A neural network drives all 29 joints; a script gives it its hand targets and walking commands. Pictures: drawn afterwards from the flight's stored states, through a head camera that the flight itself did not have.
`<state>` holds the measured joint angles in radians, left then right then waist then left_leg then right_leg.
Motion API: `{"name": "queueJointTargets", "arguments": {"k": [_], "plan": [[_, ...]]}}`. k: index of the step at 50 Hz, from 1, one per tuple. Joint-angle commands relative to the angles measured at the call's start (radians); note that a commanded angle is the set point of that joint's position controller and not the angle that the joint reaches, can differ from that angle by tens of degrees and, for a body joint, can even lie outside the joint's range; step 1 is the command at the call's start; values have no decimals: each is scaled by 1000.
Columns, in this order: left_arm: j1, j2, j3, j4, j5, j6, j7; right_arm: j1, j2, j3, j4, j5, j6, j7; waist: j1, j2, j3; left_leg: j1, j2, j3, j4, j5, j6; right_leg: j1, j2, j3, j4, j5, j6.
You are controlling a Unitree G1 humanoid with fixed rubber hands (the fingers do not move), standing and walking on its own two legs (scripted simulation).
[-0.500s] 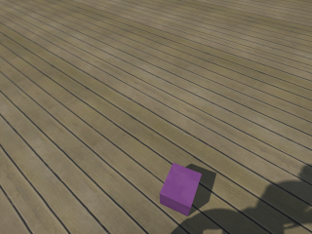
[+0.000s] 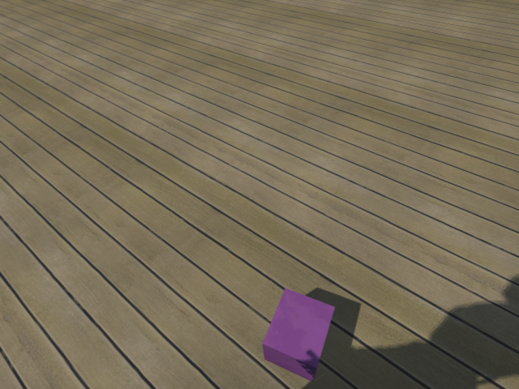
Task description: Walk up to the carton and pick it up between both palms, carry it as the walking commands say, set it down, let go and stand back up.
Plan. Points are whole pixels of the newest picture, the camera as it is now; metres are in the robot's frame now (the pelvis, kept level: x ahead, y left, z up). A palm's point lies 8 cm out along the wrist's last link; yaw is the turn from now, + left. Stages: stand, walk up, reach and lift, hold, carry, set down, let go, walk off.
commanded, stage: walk up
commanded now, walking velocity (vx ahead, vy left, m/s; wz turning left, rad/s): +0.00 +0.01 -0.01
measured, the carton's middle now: (298, 333) +0.45 -0.08 -0.68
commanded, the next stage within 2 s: none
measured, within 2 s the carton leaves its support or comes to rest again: neither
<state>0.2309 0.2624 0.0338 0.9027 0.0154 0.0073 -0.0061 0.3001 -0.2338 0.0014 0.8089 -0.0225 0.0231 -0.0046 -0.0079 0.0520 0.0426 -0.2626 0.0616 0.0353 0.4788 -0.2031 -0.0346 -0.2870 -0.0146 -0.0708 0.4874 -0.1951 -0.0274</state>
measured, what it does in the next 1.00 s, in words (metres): walks ahead, turning right: left foot, then right foot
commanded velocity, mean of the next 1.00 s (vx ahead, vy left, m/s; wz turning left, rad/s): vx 0.09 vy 0.11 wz -0.39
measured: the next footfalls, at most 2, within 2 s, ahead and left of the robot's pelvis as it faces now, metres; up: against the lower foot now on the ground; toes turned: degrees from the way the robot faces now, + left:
left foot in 0.36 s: +0.02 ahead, +0.20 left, +0.00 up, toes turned -2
right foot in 0.72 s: +0.15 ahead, -0.12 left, +0.00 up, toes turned -14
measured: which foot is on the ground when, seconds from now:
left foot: down 0.00-0.12, up 0.14-0.34, down 0.36-0.72, up 0.74-0.98, down 1.00-1.00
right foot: down 0.00-0.36, up 0.38-0.70, down 0.72-0.98, up 1.00-1.00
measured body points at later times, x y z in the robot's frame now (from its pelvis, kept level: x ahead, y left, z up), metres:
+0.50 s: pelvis +0.01 +0.06 +0.01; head +0.05 +0.07 +0.46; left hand +0.14 +0.31 -0.13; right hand +0.03 -0.21 -0.12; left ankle -0.03 +0.20 -0.74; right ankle +0.03 -0.11 -0.67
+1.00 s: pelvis +0.08 +0.07 -0.01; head +0.11 +0.07 +0.43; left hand +0.25 +0.29 -0.14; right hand +0.09 -0.22 -0.14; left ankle +0.14 +0.19 -0.74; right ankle +0.11 -0.10 -0.73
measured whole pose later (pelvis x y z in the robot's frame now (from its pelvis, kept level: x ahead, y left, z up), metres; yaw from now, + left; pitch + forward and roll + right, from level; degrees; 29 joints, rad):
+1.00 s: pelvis +0.08 +0.07 -0.01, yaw -17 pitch +0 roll +0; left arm 0.25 0.25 0.05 0.77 0.02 0.05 0.02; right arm 0.22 -0.29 0.00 0.81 -0.02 0.06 0.00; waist -0.01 -0.01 0.05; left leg -0.31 0.09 0.11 0.60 -0.38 -0.04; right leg -0.43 -0.02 0.08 0.63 -0.25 0.02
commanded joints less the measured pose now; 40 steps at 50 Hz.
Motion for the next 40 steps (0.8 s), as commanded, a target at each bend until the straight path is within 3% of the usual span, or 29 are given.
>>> {"name": "queueJointTargets", "arguments": {"k": [1,2,3,4,5,6,9,10,11,14,15,16,17,18,19,21,23,24,25,26,27,28,31,33,34,35,36,37,40], "plan": [[-29,82,21,-51,-2,-5,16,9,-70,-40,39,20,-2,3,8,-188,-91,100,-13,8,-27,50,41,48,-136,169,-195,-15,-8],[-23,75,24,-50,-6,-7,13,30,-65,-35,41,16,-4,3,7,-142,-134,115,-8,4,-36,44,39,67,-152,181,-204,-36,-12],[-12,83,22,-44,2,-5,10,5,-59,-33,44,18,-8,4,18,-177,-99,120,-13,18,-23,41,46,42,-143,178,-210,-31,-9],[14,167,58,-40,3,4,16,35,-118,-49,16,-1,-1,0,6,-197,-65,51,5,50,37,-59,-6,18,-194,211,-176,-30,-15],[191,263,76,-11,9,23,32,-33,-152,-75,-51,-25,34,12,69,-149,-41,-151,-57,84,304,-240,-41,43,-377,618,-326,-474,-92],[186,319,83,-21,12,41,42,-73,-149,-74,-77,-40,56,30,59,-131,46,-237,8,-50,456,-304,-35,-41,-448,763,-409,-636,-122],[-25,270,83,-100,2,33,35,-41,-133,-69,-45,-42,33,35,-22,-199,54,-181,15,-57,433,-234,-26,-174,-352,593,-378,-596,-88],[-47,241,83,-108,5,26,26,-71,-113,-57,-49,-27,26,31,1,-228,111,-167,5,-35,372,-211,-43,-177,-297,485,-360,-387,-80],[3,235,81,-102,7,27,27,-54,-112,-53,-54,-20,24,35,4,-202,38,-114,-24,-11,303,-236,-33,-114,-281,471,-335,-298,-71],[-15,237,72,-119,-2,30,19,10,-98,-45,-22,-4,3,11,-27,-299,-65,204,-105,115,-67,-223,-12,-130,-121,333,-282,-280,4],[23,202,66,-120,-10,19,19,46,-101,-43,11,8,-3,-12,-30,-184,-56,288,-98,146,-247,-67,-7,-102,-83,280,-166,-105,43],[70,162,64,-119,-1,7,17,125,-173,-72,21,5,-13,-17,-51,-137,-172,492,23,66,-302,-99,32,-210,-32,200,-64,-198,107],[44,114,40,-169,-3,7,18,246,-300,-97,37,-1,-16,-18,-119,137,-218,664,291,-221,-386,-410,117,-533,63,97,190,-386,129],[-45,88,35,-211,18,11,18,224,-324,-104,22,-8,-13,-18,-92,288,-90,457,479,-420,-387,-647,131,-643,-13,105,461,-363,49],[-84,92,41,-225,28,20,2,130,-283,-88,-17,-23,-13,-13,-54,196,11,295,472,-417,-434,-708,117,-631,-58,131,582,-293,47],[-35,95,38,-186,3,8,-25,15,-208,-70,-59,-14,-35,-16,-24,54,-1,313,302,-159,-327,-244,99,-508,-85,117,551,-123,68],[63,83,36,-151,2,3,-39,31,-156,-56,-46,-15,-48,-16,-3,93,-92,398,236,58,-243,90,86,-459,-63,55,589,-108,83],[106,71,38,-120,4,7,-38,36,-172,-61,-49,-5,-48,-17,-1,90,-88,396,226,89,-197,236,93,-447,-47,43,632,-90,91],[42,71,27,-162,-1,10,-38,72,-158,-56,-44,-10,-47,-8,-27,140,-97,431,233,73,-201,197,96,-469,-49,26,578,-108,91],[5,56,23,-170,-7,19,-38,66,-143,-50,-37,-6,-43,-8,-21,166,-43,373,224,95,-197,268,107,-456,-56,28,548,-61,91],[-27,47,26,-183,-4,23,-30,49,-162,-55,-54,-3,-29,-15,-13,117,-19,322,211,148,-107,468,104,-409,-67,26,465,-85,96],[-37,51,22,-181,-9,27,-23,48,-139,-51,-42,-4,-26,-13,-8,170,-10,290,187,150,-105,510,104,-353,-54,10,451,-101,85],[7,49,20,-159,-12,24,-7,23,-194,-68,-60,-1,11,-12,20,157,-53,281,183,205,53,657,92,-174,-19,-56,217,-102,65],[210,111,41,-102,1,7,17,-31,-204,-68,-62,0,22,-9,125,31,-156,156,125,231,324,593,52,95,-13,-48,39,222,22],[298,211,63,-75,10,-5,25,-31,-161,-66,-111,9,19,-5,173,-248,-194,-139,-3,197,530,74,7,311,-197,283,49,668,-48],[333,299,80,-72,4,-5,43,-49,-109,-63,-145,14,30,-5,177,-467,-205,-291,-73,79,714,-518,-3,380,-413,590,13,1118,-150],[312,280,73,-74,-5,-4,49,-76,-111,-64,-149,14,48,-6,145,-342,-144,-287,-31,-45,706,-527,-3,260,-434,658,-43,1004,-165],[222,234,64,-104,3,0,46,-56,-111,-67,-122,9,55,-5,101,-219,-5,-232,-15,-59,686,-449,-11,95,-377,585,-70,802,-134],[65,202,69,-143,10,19,50,-86,-102,-56,-121,18,53,15,58,-308,-7,-128,-22,-15,488,-363,-32,-67,-272,523,-171,242,-130]]}}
